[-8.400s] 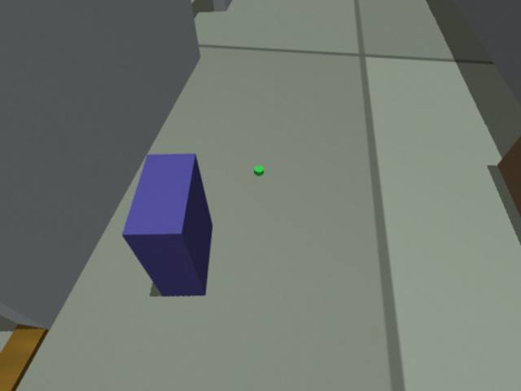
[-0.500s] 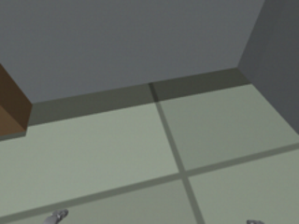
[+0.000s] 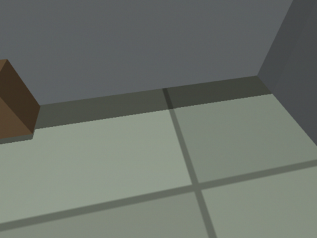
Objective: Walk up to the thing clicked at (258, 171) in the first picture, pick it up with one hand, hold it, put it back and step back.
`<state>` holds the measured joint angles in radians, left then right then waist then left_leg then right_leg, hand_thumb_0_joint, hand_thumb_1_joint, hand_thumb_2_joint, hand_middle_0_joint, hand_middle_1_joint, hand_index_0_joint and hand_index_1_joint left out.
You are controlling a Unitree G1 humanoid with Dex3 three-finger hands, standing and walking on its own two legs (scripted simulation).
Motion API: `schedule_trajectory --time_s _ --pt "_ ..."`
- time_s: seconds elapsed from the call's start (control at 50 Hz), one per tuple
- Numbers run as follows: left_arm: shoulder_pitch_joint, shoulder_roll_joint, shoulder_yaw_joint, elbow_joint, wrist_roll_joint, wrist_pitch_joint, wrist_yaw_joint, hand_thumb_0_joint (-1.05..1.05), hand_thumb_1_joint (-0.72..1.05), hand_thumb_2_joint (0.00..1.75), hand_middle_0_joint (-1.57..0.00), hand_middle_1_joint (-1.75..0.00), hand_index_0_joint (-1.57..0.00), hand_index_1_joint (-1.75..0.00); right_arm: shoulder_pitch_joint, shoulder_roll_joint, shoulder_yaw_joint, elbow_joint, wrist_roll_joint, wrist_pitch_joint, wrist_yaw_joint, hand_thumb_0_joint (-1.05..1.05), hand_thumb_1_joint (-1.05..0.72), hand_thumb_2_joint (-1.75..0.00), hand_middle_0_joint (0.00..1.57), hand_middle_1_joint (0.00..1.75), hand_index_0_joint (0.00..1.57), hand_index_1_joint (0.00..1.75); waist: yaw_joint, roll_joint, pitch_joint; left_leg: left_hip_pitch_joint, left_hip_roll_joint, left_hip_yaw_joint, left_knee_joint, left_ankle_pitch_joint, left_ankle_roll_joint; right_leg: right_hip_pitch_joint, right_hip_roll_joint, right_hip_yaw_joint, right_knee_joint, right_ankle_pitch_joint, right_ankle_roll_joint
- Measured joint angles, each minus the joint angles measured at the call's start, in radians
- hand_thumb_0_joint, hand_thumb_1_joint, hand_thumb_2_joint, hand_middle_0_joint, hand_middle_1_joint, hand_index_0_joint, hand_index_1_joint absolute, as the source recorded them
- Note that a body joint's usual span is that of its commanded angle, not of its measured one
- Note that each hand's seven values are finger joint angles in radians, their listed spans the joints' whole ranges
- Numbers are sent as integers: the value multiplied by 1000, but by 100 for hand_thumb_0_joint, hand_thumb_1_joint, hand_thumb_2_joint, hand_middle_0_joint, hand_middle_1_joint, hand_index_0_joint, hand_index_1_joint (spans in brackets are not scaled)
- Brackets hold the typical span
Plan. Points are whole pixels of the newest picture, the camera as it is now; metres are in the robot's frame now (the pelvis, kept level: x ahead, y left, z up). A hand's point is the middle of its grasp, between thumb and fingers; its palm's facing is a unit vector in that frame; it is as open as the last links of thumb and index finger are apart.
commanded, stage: stand
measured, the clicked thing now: out of the picture -0.37 +1.15 -0.77
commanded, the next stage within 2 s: none
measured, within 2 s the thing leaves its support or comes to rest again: neither
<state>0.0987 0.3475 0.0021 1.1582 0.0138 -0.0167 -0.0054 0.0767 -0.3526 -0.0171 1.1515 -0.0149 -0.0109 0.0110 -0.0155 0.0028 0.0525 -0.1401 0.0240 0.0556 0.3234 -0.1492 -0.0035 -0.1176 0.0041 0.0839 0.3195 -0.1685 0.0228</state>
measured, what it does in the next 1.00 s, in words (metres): stands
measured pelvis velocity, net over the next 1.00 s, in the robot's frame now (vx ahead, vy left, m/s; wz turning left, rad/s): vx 0.02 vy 0.01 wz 0.03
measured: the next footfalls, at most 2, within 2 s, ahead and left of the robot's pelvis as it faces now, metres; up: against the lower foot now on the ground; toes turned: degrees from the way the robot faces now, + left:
none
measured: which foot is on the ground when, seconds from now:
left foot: down 0.00-1.00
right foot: down 0.00-1.00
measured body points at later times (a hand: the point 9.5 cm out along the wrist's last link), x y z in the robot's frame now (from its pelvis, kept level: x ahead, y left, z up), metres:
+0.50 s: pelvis +0.01 +0.00 +0.00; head +0.02 +0.00 +0.45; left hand +0.07 +0.30 -0.14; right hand +0.09 -0.30 -0.13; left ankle +0.02 +0.12 -0.75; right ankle +0.01 -0.14 -0.75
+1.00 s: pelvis +0.02 +0.01 +0.00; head +0.03 +0.01 +0.45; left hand +0.09 +0.31 -0.13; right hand +0.11 -0.29 -0.13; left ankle +0.02 +0.12 -0.75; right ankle +0.01 -0.14 -0.75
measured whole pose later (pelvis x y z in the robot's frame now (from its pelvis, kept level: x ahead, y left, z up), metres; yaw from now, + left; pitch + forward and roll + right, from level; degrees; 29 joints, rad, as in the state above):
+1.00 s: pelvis +0.02 +0.01 +0.00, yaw +2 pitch -2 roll +0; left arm 0.10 0.35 0.00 1.12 0.01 -0.01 0.00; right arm 0.08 -0.35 -0.01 1.13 -0.01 -0.01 0.00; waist -0.01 0.00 0.05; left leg -0.12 0.01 0.03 0.32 -0.17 0.01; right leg -0.08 -0.02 0.06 0.30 -0.19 0.03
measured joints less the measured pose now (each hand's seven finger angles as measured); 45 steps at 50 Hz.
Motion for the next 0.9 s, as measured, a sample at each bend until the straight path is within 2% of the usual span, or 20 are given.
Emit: schedule_trajectory --time_s 0.28,0.9 --pt "40 -4 -4 -5 1 -4 2 1 90 90 -20 -30 -20 -30 -2 2 0 -5 3 4 4 1 -91 -90 21 30 20 30 9 7 -4 -6 -5 -13 5 -6 3 4 -5 -13 -5 -6 2" --pt "-2 1 -1 -36 -1 2 6 1 90 90 -20 -30 -20 -30 7 3 8 -19 4 0 -6 1 -91 -90 21 30 20 30 3 -2 -5 15 -18 -24 -3 -22 9 35 -19 -25 -21 -23 8"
